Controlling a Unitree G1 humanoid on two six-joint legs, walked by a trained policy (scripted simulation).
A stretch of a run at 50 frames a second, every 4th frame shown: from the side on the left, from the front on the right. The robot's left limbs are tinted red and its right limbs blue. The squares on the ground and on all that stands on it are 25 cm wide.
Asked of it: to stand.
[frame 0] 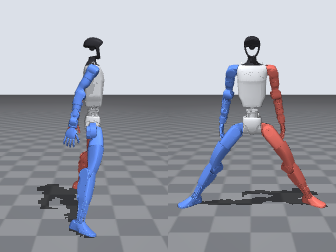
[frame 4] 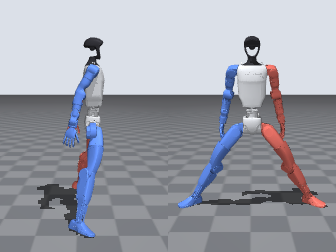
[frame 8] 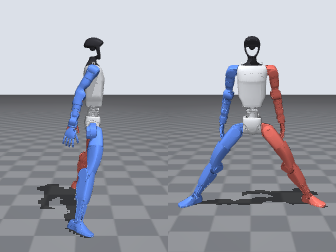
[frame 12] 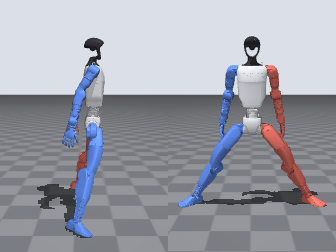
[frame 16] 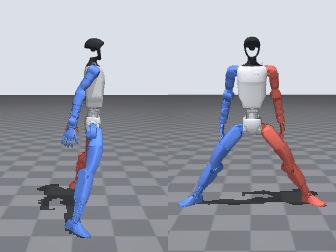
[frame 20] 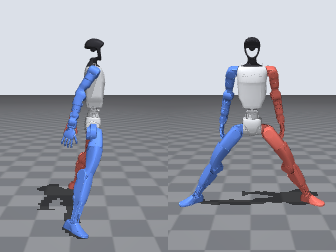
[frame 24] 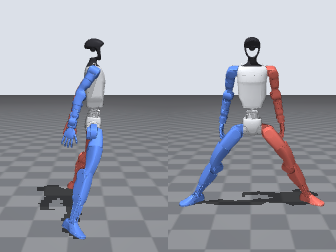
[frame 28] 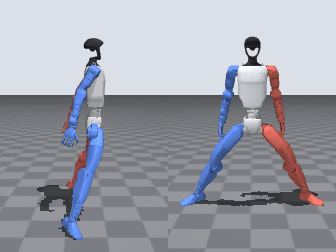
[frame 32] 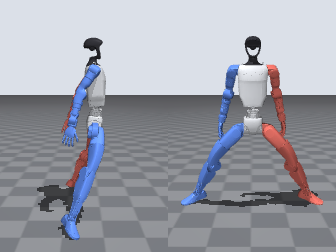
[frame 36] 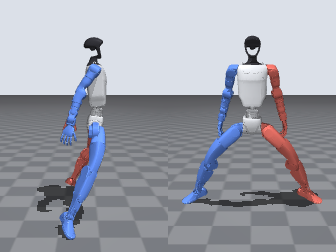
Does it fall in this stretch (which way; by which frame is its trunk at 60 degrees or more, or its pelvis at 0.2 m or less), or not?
no
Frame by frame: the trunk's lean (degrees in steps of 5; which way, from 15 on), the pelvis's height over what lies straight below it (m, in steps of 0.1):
0: 0, 0.7
4: 0, 0.7
8: 0, 0.7
12: 0, 0.7
16: 0, 0.7
20: 0, 0.7
24: 0, 0.7
28: 0, 0.7
32: 5, 0.7
36: 5, 0.7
